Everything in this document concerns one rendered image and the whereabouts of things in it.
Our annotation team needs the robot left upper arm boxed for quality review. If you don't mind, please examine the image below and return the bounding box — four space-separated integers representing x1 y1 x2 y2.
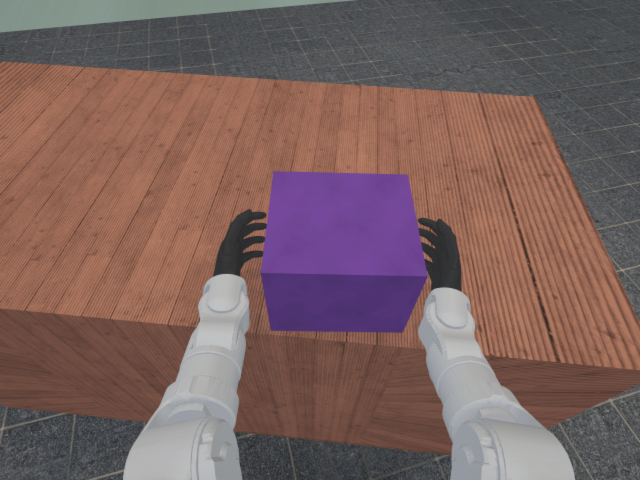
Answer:
124 416 242 480

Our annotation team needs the pedestal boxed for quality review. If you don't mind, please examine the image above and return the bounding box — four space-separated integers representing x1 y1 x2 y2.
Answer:
0 61 640 455

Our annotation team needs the robot right upper arm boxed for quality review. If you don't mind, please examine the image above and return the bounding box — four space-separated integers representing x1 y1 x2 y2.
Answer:
450 417 574 480

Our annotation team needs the left robot hand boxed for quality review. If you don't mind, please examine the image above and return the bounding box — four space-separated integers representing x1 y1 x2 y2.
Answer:
213 209 267 277

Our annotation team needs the robot left forearm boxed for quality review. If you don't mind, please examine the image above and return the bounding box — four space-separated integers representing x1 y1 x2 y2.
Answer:
123 274 250 480

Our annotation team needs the robot right forearm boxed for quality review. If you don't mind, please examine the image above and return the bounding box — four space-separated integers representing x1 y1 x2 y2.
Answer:
418 287 575 480

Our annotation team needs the right robot hand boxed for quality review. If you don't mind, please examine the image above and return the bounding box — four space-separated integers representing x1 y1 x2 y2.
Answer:
418 218 462 292

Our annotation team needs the carton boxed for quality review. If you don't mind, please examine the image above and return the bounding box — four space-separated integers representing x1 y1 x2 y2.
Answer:
261 171 428 333

